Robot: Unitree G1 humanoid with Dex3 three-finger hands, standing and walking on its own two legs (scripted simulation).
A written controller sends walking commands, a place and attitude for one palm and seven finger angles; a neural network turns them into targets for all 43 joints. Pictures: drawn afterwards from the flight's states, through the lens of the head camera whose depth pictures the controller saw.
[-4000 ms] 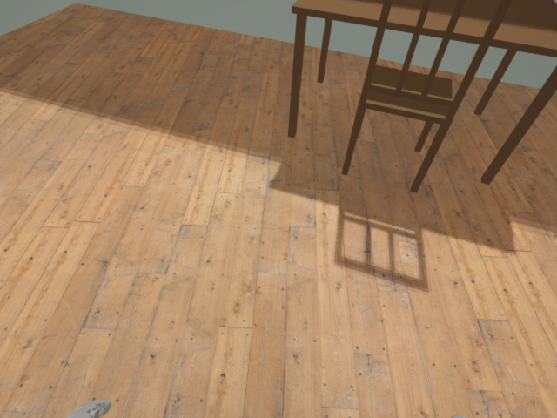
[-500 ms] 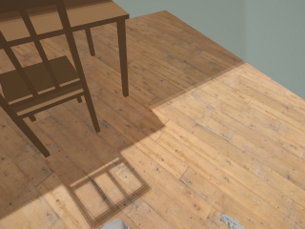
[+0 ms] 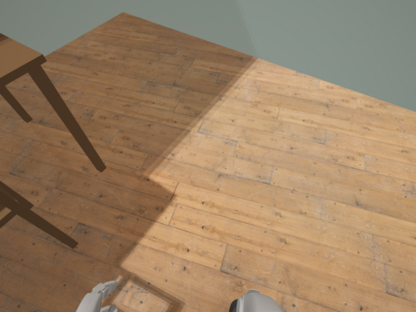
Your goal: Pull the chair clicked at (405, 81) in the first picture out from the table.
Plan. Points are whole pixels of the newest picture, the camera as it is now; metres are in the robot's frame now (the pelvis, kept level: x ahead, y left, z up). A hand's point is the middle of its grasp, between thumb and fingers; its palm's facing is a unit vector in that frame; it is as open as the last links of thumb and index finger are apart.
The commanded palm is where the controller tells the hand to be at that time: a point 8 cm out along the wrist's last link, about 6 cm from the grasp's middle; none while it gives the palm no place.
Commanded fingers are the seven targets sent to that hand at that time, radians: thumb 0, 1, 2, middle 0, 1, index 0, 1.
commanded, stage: turn to face it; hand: left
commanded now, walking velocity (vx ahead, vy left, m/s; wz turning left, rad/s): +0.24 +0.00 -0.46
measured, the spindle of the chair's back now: out of the picture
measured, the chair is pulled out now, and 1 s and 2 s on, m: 0.00 0.00 0.00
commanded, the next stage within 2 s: take the last steps up to it in 1.88 s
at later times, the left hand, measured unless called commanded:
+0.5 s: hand (120, 285) +0.19 +0.22 -0.16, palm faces +0.14 -0.98 -0.16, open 7.3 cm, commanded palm none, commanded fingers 0.00 0.90 0.90 -0.20 -0.30 -0.20 -0.30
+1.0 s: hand (123, 271) +0.21 +0.20 -0.11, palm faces +0.34 -0.89 -0.30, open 7.4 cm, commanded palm none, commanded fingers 0.00 0.90 0.90 -0.20 -0.30 -0.20 -0.30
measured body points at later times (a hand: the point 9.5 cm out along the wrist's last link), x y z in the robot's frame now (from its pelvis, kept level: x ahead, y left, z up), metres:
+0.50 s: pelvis +0.16 +0.03 +0.02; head +0.18 +0.07 +0.47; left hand +0.18 +0.27 -0.15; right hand +0.25 -0.19 -0.12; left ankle +0.21 +0.12 -0.71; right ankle +0.09 -0.09 -0.66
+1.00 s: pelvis +0.17 -0.03 +0.03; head +0.20 -0.05 +0.47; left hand +0.19 +0.24 -0.09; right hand +0.30 -0.27 -0.13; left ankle +0.17 +0.10 -0.66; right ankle +0.19 -0.14 -0.71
